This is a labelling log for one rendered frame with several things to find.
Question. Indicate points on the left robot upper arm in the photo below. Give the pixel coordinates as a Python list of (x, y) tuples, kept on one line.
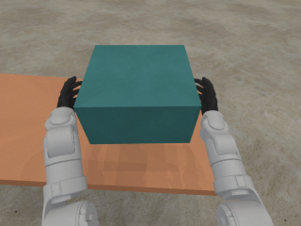
[(82, 213)]

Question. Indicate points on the robot left forearm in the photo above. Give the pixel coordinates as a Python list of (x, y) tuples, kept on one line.
[(62, 160)]

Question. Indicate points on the left robot hand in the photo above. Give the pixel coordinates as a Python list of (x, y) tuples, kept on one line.
[(67, 93)]

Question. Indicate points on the robot right forearm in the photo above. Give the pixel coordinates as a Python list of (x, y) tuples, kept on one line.
[(230, 179)]

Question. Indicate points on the table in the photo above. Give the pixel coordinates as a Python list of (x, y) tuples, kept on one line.
[(26, 102)]

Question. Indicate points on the right robot upper arm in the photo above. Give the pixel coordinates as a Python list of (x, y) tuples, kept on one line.
[(242, 213)]

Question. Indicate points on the right robot hand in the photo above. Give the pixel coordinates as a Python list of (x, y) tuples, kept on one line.
[(207, 96)]

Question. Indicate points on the carton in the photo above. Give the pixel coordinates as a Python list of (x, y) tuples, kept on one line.
[(138, 94)]

